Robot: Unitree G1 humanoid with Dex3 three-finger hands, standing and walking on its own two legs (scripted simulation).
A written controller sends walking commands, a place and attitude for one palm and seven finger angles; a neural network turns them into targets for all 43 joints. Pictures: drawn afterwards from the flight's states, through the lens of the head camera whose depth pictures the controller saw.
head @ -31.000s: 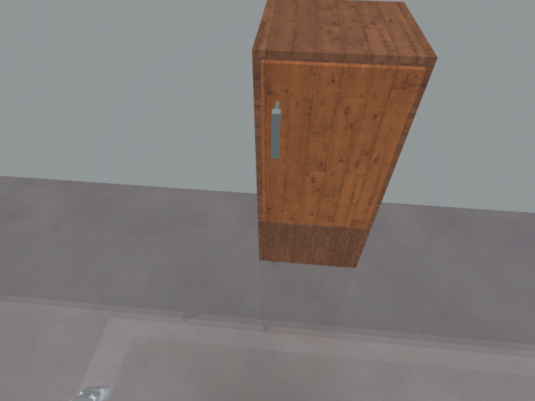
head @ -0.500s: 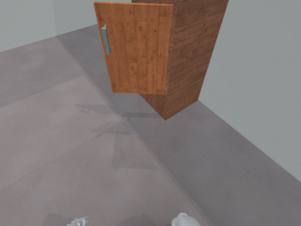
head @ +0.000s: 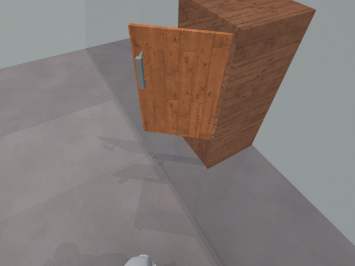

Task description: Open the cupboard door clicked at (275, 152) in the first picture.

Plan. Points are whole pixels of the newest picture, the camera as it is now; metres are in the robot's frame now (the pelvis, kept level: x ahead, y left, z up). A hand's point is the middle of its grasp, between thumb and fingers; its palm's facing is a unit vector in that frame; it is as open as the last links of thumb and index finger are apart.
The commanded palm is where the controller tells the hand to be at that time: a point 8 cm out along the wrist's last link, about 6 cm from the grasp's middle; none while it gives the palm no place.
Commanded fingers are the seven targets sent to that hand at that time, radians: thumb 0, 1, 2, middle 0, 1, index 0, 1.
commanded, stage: take the last steps up to it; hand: left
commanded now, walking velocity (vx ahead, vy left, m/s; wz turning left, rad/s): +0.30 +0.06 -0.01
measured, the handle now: (141, 70) +0.82 +0.24 -0.04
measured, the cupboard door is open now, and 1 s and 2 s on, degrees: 50 50 50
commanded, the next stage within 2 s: come to a stop and stand still in 0.46 s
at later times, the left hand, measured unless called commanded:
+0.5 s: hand (115, 210) +0.28 +0.22 -0.17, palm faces -0.05 -0.97 -0.23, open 7.3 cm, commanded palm none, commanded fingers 0.00 0.90 0.90 -0.20 -0.30 -0.20 -0.30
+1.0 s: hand (110, 209) +0.29 +0.24 -0.19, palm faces +0.01 -0.97 -0.23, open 7.3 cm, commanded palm none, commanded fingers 0.00 0.90 0.90 -0.20 -0.30 -0.20 -0.30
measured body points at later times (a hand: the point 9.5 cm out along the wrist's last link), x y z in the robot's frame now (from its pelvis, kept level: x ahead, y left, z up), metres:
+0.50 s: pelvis +0.17 +0.03 -0.01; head +0.20 +0.02 +0.44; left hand +0.28 +0.27 -0.15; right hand +0.10 -0.20 -0.17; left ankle +0.11 +0.13 -0.74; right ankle +0.21 -0.08 -0.74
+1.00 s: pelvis +0.23 +0.04 -0.01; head +0.27 +0.06 +0.44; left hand +0.29 +0.29 -0.17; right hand +0.32 -0.19 -0.15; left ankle +0.29 +0.13 -0.74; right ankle +0.17 -0.08 -0.69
